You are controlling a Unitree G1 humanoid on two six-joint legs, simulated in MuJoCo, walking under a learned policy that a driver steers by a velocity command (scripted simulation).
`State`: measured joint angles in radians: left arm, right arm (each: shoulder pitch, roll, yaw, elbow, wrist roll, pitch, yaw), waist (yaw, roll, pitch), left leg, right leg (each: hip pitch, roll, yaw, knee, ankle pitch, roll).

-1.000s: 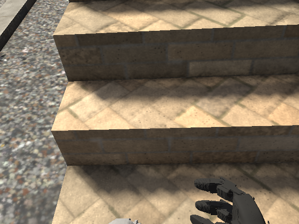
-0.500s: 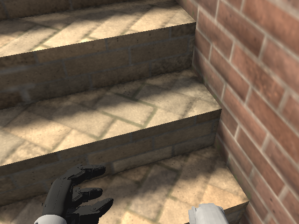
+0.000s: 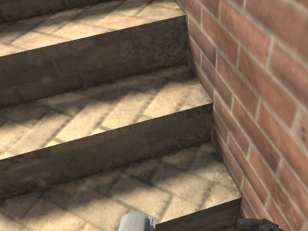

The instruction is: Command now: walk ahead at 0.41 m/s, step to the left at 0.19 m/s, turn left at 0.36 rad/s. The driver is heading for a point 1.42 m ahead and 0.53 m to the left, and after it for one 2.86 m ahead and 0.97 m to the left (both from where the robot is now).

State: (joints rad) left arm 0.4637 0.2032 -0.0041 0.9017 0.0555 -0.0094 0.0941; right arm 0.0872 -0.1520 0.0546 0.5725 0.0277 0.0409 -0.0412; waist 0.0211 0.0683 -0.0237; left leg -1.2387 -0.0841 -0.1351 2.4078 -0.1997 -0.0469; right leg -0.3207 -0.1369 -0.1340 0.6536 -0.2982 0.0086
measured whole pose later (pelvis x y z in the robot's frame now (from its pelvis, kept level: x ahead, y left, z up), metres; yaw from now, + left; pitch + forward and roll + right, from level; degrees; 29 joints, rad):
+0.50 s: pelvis +0.17 +0.19 +0.14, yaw +14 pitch +0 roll -3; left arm 0.08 0.27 0.03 0.68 0.03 -0.07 -0.03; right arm 0.43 -0.20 0.00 0.87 -0.01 0.01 0.04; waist -0.02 -0.05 -0.13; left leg -0.53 -0.04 -0.01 1.06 -0.53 0.05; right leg -0.85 -0.05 0.06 2.01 0.02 -0.12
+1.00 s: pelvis +0.43 +0.30 +0.35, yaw +33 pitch +1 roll -4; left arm 0.35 0.29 0.04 0.94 0.06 -0.06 0.01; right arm 0.15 -0.24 -0.01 0.76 0.04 -0.10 0.07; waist 0.01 0.00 -0.09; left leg -0.62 -0.19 -0.23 1.97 -0.12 0.09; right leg -0.40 0.03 -0.20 0.88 -0.50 -0.06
